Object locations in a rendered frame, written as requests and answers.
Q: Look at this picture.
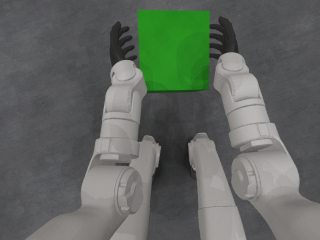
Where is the carton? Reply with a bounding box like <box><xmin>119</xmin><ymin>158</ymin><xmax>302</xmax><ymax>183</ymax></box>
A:
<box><xmin>138</xmin><ymin>10</ymin><xmax>210</xmax><ymax>93</ymax></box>

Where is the robot left thigh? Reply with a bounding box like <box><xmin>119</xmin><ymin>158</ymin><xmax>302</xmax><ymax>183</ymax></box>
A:
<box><xmin>110</xmin><ymin>140</ymin><xmax>161</xmax><ymax>240</ymax></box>

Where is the robot left hand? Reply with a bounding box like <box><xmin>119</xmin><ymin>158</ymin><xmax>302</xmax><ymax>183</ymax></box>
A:
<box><xmin>109</xmin><ymin>21</ymin><xmax>137</xmax><ymax>67</ymax></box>

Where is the left robot forearm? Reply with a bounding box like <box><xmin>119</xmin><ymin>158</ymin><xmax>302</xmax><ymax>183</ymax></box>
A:
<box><xmin>80</xmin><ymin>60</ymin><xmax>147</xmax><ymax>200</ymax></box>

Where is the robot right hand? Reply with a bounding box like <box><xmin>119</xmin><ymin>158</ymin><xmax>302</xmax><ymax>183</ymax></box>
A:
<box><xmin>209</xmin><ymin>16</ymin><xmax>239</xmax><ymax>60</ymax></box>

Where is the right robot upper arm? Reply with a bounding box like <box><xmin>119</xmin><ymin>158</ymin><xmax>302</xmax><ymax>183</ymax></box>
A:
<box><xmin>231</xmin><ymin>149</ymin><xmax>320</xmax><ymax>240</ymax></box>

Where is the left robot upper arm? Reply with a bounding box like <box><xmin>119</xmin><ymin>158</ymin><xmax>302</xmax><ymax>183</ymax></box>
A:
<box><xmin>25</xmin><ymin>165</ymin><xmax>144</xmax><ymax>240</ymax></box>

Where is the right robot forearm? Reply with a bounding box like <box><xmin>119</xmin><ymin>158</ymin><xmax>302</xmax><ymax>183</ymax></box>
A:
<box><xmin>213</xmin><ymin>52</ymin><xmax>300</xmax><ymax>185</ymax></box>

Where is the right robot foot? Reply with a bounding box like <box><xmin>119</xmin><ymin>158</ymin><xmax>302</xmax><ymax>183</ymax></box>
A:
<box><xmin>186</xmin><ymin>137</ymin><xmax>197</xmax><ymax>180</ymax></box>

